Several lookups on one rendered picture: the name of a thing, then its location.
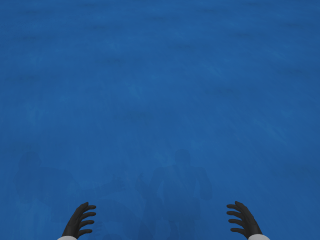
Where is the robot right hand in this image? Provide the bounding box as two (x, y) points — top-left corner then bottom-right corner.
(226, 201), (263, 240)

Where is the robot left hand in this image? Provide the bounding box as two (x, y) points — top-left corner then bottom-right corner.
(61, 202), (96, 239)

